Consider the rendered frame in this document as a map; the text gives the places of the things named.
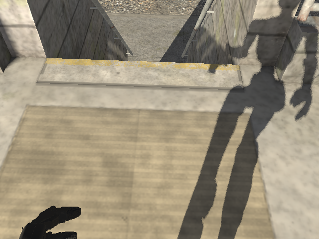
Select left robot hand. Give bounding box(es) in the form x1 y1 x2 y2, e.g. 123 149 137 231
19 205 82 239

